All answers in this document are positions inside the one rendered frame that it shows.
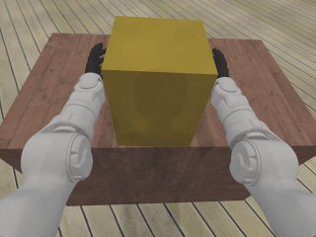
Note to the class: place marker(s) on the right robot upper arm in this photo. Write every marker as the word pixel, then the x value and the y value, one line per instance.
pixel 268 169

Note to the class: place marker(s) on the right robot forearm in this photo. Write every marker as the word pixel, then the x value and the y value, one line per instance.
pixel 237 117

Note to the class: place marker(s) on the robot right hand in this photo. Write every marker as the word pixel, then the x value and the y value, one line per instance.
pixel 220 63

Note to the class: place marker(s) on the robot left hand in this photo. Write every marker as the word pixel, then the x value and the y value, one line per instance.
pixel 94 60

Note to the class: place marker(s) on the carton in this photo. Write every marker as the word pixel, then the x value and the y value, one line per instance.
pixel 158 75

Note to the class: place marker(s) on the left robot upper arm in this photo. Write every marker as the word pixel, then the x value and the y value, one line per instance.
pixel 52 164

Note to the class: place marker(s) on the left robot forearm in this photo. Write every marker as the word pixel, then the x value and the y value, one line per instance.
pixel 80 113

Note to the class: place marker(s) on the pedestal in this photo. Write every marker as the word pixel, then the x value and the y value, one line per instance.
pixel 157 174

